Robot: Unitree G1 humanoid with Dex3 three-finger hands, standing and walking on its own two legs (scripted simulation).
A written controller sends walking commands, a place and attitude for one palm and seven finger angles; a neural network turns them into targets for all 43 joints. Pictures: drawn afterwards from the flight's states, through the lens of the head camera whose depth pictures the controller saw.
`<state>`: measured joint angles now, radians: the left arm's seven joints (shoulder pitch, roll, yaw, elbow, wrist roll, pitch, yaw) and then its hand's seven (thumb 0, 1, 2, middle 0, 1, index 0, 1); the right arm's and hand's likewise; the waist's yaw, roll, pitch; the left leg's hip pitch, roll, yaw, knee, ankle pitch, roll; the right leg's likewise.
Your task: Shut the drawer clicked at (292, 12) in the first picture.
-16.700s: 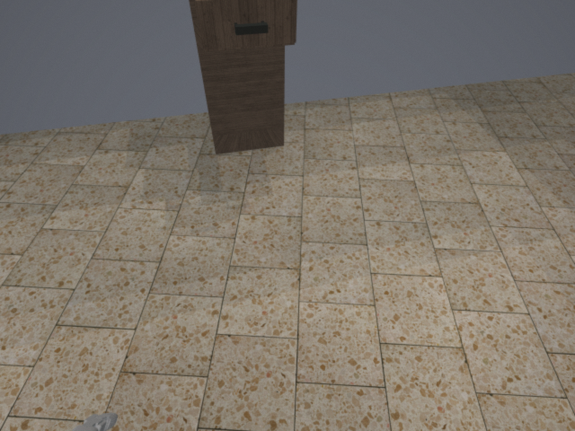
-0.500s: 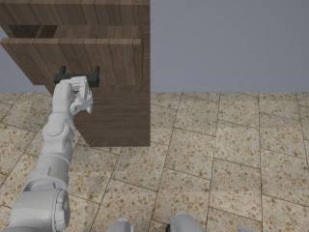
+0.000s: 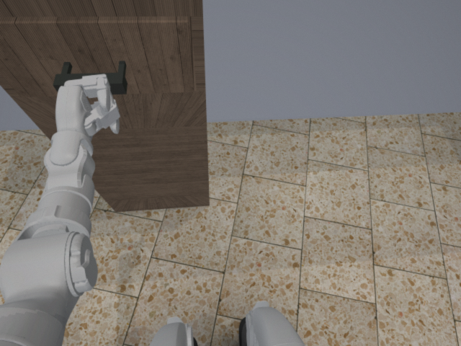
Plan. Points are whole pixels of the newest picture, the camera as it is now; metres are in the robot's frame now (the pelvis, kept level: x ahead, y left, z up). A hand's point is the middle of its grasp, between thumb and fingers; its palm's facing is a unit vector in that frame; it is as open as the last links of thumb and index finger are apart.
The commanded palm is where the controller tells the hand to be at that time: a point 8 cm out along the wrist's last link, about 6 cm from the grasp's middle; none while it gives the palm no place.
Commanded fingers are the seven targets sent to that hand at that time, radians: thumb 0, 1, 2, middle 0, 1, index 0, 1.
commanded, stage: push the drawer shut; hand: left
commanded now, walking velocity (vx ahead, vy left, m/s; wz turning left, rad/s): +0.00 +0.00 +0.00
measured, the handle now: (93, 75) +0.58 +0.20 +0.07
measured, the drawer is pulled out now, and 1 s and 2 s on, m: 0.01 0.00 0.00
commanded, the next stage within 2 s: pull the fist back off the drawer in 0.62 s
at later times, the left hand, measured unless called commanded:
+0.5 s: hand (106, 104) +0.52 +0.17 +0.07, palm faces +0.01 -1.00 -0.05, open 2.8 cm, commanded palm +0.54 +0.20 +0.08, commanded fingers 0.00 0.90 0.90 -1.40 -1.60 -1.40 -1.60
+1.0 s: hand (105, 102) +0.52 +0.17 +0.07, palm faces +0.01 -1.00 -0.06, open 2.9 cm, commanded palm +0.52 +0.20 +0.08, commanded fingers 0.00 0.90 0.90 -1.40 -1.60 -1.40 -1.60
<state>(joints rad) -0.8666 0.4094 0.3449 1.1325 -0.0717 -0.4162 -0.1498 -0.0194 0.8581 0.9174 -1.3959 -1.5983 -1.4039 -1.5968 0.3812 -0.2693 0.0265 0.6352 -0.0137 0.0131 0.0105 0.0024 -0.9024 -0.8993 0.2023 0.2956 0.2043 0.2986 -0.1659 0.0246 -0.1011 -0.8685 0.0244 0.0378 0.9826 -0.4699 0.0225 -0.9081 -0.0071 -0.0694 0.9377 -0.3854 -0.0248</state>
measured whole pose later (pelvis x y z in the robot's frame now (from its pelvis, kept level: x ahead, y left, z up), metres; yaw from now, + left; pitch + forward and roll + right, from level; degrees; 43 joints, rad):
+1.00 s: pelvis -0.04 +0.01 -0.02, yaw +1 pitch +24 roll -3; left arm -1.14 0.54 0.31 1.34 -0.02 -0.38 -0.12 -0.04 0.60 0.97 -1.40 -1.60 -1.40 -1.60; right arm 0.44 -0.29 0.07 0.67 -0.05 -0.05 0.01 0.00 -0.90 -0.90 0.20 0.30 0.21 0.30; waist -0.24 0.03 -0.09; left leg -1.06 0.01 -0.01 1.08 -0.44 0.04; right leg -1.05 -0.02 -0.11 0.98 -0.34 -0.01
